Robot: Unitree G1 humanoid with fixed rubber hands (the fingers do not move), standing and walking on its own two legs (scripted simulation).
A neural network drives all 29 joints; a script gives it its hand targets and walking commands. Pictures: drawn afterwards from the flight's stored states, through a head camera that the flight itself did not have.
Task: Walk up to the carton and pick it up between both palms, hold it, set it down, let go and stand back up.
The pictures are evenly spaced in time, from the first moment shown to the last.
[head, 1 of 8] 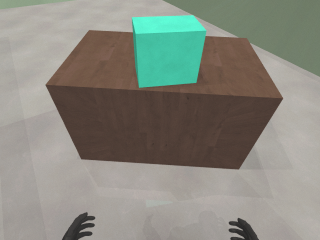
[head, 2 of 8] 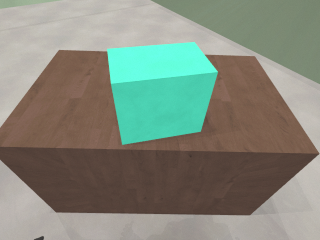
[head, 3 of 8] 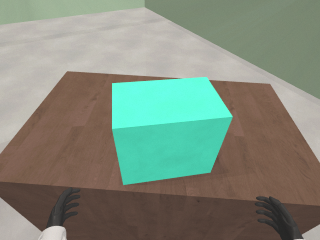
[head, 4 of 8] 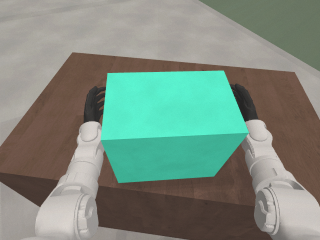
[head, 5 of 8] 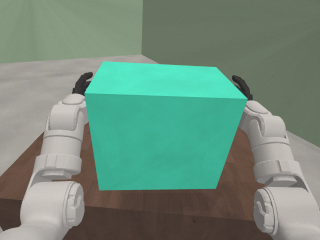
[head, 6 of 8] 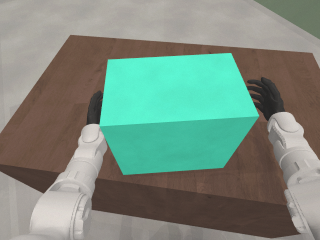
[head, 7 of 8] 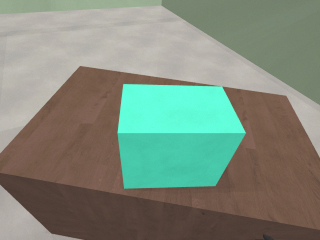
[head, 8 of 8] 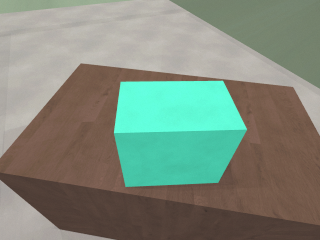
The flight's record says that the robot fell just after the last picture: no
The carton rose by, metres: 0.20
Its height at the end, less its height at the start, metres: +0.00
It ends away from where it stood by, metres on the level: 0.01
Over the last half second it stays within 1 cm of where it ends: yes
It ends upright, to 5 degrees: yes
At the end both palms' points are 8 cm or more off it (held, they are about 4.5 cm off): yes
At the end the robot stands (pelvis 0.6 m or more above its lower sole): yes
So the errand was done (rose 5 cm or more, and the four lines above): yes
